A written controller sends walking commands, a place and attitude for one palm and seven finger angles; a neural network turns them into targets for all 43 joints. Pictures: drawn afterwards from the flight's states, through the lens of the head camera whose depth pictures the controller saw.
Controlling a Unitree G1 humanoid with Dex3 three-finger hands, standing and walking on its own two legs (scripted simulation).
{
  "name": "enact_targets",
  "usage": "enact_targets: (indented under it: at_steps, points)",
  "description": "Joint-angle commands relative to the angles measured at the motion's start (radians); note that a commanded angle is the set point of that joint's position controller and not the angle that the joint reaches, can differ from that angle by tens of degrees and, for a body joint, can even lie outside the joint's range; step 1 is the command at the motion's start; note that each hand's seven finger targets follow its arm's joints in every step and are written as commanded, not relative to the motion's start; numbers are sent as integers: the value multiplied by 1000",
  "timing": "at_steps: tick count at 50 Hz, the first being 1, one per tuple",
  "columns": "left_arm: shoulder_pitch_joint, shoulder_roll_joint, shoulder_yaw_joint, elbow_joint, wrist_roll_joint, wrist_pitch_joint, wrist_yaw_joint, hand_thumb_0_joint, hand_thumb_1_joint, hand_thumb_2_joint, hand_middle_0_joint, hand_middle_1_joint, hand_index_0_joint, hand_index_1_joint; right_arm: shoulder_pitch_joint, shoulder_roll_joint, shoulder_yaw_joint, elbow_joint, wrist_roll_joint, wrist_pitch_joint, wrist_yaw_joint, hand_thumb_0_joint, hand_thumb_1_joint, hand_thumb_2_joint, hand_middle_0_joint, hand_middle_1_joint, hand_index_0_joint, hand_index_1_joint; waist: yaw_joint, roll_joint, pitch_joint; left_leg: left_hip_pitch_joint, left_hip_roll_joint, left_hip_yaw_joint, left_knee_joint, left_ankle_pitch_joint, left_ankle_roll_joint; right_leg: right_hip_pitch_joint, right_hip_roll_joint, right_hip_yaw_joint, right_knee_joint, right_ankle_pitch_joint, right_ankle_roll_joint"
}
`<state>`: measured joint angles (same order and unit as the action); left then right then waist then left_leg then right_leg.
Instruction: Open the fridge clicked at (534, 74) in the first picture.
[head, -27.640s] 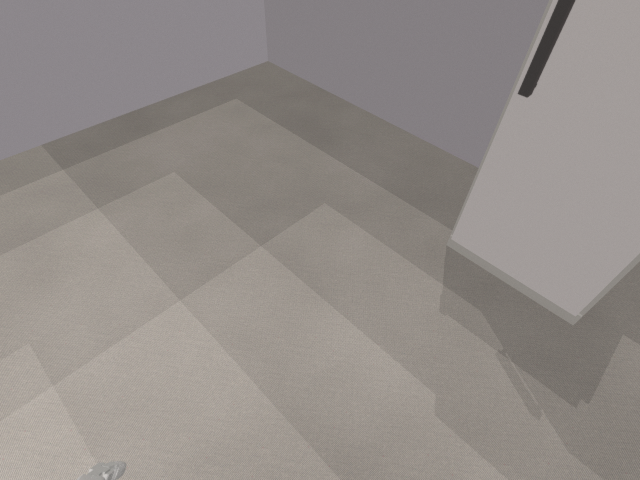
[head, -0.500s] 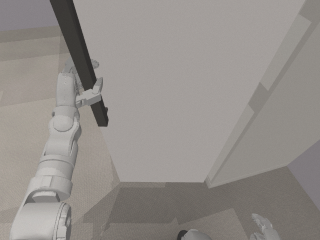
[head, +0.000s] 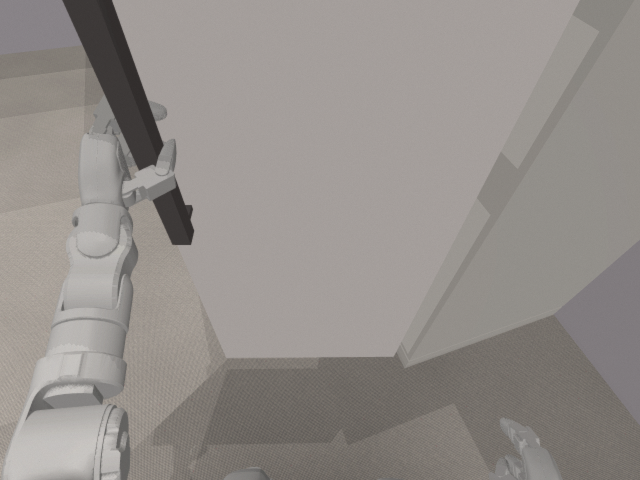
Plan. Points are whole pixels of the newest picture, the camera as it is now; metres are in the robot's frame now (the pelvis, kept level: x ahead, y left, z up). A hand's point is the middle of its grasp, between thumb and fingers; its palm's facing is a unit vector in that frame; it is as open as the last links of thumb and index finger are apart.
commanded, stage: loosen the grip on the handle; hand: left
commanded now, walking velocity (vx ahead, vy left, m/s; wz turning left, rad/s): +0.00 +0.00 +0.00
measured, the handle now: (146, 119) +0.47 +0.21 +0.19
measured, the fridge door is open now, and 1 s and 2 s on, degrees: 72 71 71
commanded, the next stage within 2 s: slip the hand off the handle in 0.66 s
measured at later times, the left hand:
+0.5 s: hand (166, 173) +0.43 +0.19 +0.14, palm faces +0.19 -0.97 -0.13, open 12.8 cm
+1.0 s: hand (143, 175) +0.44 +0.22 +0.13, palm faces +0.23 -0.96 -0.14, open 14.7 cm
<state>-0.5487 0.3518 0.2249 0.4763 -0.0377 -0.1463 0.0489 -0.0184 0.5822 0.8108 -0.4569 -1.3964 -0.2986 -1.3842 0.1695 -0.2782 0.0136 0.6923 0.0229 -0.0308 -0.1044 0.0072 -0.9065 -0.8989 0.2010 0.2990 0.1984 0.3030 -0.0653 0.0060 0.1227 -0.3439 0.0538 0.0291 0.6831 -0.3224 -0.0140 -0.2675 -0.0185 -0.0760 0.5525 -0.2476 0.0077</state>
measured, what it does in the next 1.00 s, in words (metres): steps on the spot: left foot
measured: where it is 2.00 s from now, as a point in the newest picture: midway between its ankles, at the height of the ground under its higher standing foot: outside the picture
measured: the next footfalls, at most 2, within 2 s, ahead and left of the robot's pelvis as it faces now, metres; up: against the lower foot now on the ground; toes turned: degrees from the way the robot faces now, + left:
left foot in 0.02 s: +0.09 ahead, +0.12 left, +0.00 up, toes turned +3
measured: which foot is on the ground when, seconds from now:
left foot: up 0.00-0.00, down 0.02-1.00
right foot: down 0.00-1.00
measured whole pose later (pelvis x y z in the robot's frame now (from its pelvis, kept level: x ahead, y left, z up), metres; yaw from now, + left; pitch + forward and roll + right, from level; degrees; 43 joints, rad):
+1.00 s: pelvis +0.03 -0.02 -0.01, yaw -1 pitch +7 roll +0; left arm -0.48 0.40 0.36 0.65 -0.10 -0.32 -0.10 -0.01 -0.56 0.20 -0.32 -1.18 -0.26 -1.16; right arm 0.27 -0.26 0.00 0.65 0.03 -0.07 -0.06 0.01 -0.90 -0.90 0.20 0.30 0.20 0.30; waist -0.02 0.00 -0.06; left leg -0.48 0.06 0.05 0.68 -0.32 -0.02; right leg -0.44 -0.01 -0.04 0.67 -0.35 -0.01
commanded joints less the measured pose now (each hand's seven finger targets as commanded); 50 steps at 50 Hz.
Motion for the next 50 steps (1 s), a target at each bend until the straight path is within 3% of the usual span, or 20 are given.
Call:
enact_targets:
  at_steps: [1,2,3,4,5,6,7,9,12,13,16,18,22,24,27,34,37,38,43,50]
  points:
    - [-359,251,90,-243,-13,-89,31,0,900,900,-450,-1400,-450,-1400,-22,-120,-52,-127,-4,-47,-8,0,-900,-900,200,300,200,300,68,73,-355,239,116,-107,-261,364,38,25,-60,59,-46,69,-11]
    - [-321,193,46,-222,-13,-93,25,0,900,900,-450,-1400,-450,-1400,-25,-105,-44,-140,1,-46,2,0,-900,-900,200,300,200,300,66,188,-353,219,184,-206,-300,371,81,13,1,31,13,-22,10]
    - [-370,205,39,-256,-12,-101,23,0,900,900,-450,-1400,-450,-1400,-37,-106,-44,-142,-5,-50,3,0,-900,-900,200,300,200,300,63,306,-339,202,236,-283,-347,399,121,-6,16,31,99,-94,13]
    - [-1014,702,361,-229,122,-136,2,0,900,900,-450,-1400,-450,-1400,50,-122,-113,-127,-6,-99,49,0,-900,-900,200,300,200,300,98,58,-387,116,151,-86,-213,437,135,149,-85,150,71,62,-67]
    - [-711,224,63,133,108,-63,-46,0,779,842,-450,-1400,-450,-1400,130,-112,-95,-110,-20,-158,61,0,-900,-900,200,300,200,300,-39,-28,-647,297,-14,-35,-228,643,13,-40,59,-18,88,326,-82]
    - [-501,180,131,65,38,-51,-86,0,658,783,-450,-1400,-450,-1400,118,-123,-104,-105,1,-170,72,0,-900,-900,200,300,200,300,51,81,-617,333,12,-49,-129,692,-33,-113,10,18,17,259,-54]
    - [-503,209,161,37,-22,-70,-97,0,538,725,-450,-1400,-450,-1400,112,-135,-82,-85,-13,-149,77,0,-900,-900,200,300,200,300,54,153,-607,352,7,-42,-120,598,-41,-109,10,27,3,251,-42]
    - [-466,148,95,-12,-22,-108,-81,0,296,608,-450,-1400,-450,-1400,81,-123,-73,-116,-17,-131,91,0,-900,-900,200,300,200,300,46,138,-484,243,1,-31,-125,437,-20,-126,15,19,3,189,-42]
    - [-461,147,54,22,31,-173,-46,0,-67,433,-450,-1400,-450,-1400,69,-113,-67,-144,-7,-122,96,0,-900,-900,200,300,200,300,30,45,-370,85,-6,-33,-147,110,10,-196,22,27,16,17,-42]
    - [-453,194,95,32,36,-191,-37,0,-188,375,-450,-1400,-450,-1400,70,-120,-67,-148,-8,-120,93,0,-900,-900,200,300,200,300,36,38,-366,60,-6,-36,-150,62,13,-188,20,29,19,-10,-45]
    - [-493,159,37,35,23,-223,-49,0,-550,200,-423,-1367,-423,-1367,68,-119,-61,-162,2,-124,80,0,-900,-900,200,300,200,300,22,8,-387,33,-15,-37,-156,-86,22,-212,23,46,18,-103,-39]
    - [-497,206,71,57,11,-228,-52,0,-550,200,-397,-1333,-397,-1333,79,-128,-58,-151,7,-125,66,0,-900,-900,200,300,200,300,22,-8,-379,9,-19,-35,-153,-106,27,-199,22,56,9,-125,-36]
    - [-524,170,38,-19,-23,-233,-62,0,-550,200,-343,-1267,-343,-1267,100,-122,-64,-131,10,-134,47,0,-900,-900,200,300,200,300,19,10,-438,46,-26,-12,-125,-14,32,-174,27,61,2,-79,-33]
    - [-449,320,175,32,-20,-238,-51,0,-550,200,-317,-1233,-317,-1233,127,-135,-69,-107,1,-127,37,0,-900,-900,200,300,200,300,42,-43,-444,0,-30,-2,-110,47,38,-120,24,71,-4,-47,-28]
    - [-418,229,91,-60,-19,-253,-65,0,-550,200,-277,-1183,-277,-1183,124,-119,-72,-116,0,-121,43,0,-900,-900,200,300,200,300,40,33,-483,37,-39,17,-92,150,40,-100,24,70,14,70,-29]
    - [-331,269,149,-106,-59,-237,-78,0,-550,200,-250,-1150,-250,-1150,139,-123,-78,-113,4,-105,38,0,-900,-900,200,300,200,300,44,-7,-480,22,-47,26,-84,230,46,-34,23,75,14,206,-18]
    - [-280,236,129,-134,-62,-230,-85,0,-550,200,-250,-1150,-250,-1150,128,-116,-79,-123,7,-99,42,0,-900,-900,200,300,200,300,47,23,-482,38,-50,33,-80,244,44,-42,24,72,17,228,-17]
    - [-286,263,153,-69,-57,-227,-82,0,-550,200,-250,-1150,-250,-1150,139,-121,-76,-109,6,-95,38,0,-900,-900,200,300,200,300,37,2,-429,11,-49,29,-72,234,45,-62,22,71,16,222,-17]
    - [-316,348,219,-48,-58,-234,-103,0,-550,200,-250,-1150,-250,-1150,134,-125,-72,-123,6,-74,32,0,-900,-900,200,300,200,300,50,-7,-454,-14,-53,29,-69,213,48,-36,17,84,21,214,-13]
    - [-316,296,168,-51,-78,-250,-172,0,-550,200,-250,-1150,-250,-1150,136,-120,-70,-138,10,-70,32,0,-900,-900,200,300,200,300,32,39,-482,37,-49,21,-46,269,46,-79,27,71,42,264,-16]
